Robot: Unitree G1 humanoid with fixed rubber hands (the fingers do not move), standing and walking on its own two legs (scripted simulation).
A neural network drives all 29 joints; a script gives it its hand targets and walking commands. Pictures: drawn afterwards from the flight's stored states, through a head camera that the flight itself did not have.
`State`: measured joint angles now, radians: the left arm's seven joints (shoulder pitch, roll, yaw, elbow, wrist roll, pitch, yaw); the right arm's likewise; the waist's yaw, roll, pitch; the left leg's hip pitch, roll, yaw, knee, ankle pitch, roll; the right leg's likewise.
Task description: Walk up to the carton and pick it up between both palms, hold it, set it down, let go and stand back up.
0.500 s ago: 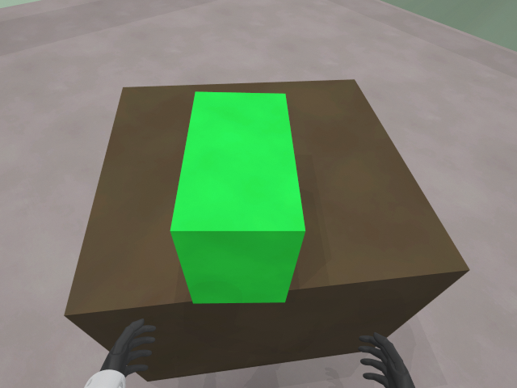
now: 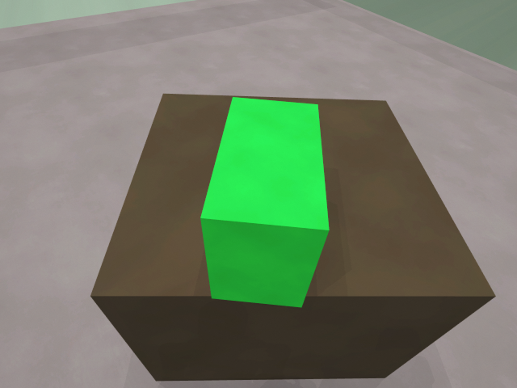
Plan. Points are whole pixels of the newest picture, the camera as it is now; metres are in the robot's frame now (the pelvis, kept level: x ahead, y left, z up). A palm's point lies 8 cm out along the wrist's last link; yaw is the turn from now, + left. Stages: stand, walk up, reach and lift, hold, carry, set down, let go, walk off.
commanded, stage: stand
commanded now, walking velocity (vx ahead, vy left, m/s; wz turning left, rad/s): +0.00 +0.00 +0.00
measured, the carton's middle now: (266, 199) +0.45 +0.00 +0.02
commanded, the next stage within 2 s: none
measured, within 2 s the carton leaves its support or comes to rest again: neither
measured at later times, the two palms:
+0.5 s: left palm out of the picture -0.09 +0.19 -0.15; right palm out of the picture -0.06 -0.21 -0.14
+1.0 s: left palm out of the picture -0.09 +0.18 -0.15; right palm out of the picture -0.08 -0.21 -0.14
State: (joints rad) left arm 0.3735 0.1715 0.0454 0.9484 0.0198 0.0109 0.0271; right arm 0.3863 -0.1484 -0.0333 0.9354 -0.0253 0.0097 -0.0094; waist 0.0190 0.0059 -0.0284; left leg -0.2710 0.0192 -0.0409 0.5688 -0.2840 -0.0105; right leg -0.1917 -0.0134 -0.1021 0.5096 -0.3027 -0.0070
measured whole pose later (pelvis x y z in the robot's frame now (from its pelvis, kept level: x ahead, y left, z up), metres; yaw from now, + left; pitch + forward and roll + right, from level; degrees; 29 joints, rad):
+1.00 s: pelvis -0.05 -0.02 +0.00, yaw +1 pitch -1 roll -1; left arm 0.36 0.11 0.03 1.13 0.01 0.02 0.03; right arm 0.37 -0.08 0.01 1.10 -0.02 0.01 -0.03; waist 0.00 -0.01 -0.01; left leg -0.33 0.04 -0.07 0.51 -0.18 -0.04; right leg -0.25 0.01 -0.13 0.47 -0.22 -0.04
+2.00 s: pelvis -0.01 -0.03 +0.00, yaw +2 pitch -1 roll -1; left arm 0.33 0.10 0.03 1.15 0.01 0.00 0.04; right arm 0.33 -0.08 0.00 1.15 -0.02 0.01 -0.04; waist 0.01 -0.01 0.03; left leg -0.26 0.03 -0.09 0.50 -0.23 -0.05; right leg -0.18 0.00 -0.15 0.46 -0.28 -0.04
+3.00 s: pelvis +0.03 -0.04 +0.00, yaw +3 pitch -2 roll +0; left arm 0.31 0.09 0.02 1.16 0.01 0.00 0.05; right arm 0.26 -0.10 0.00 1.16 -0.01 0.02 -0.05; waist 0.01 0.00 0.08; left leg -0.18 0.04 -0.10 0.51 -0.29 -0.07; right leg -0.10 0.02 -0.16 0.47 -0.35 -0.06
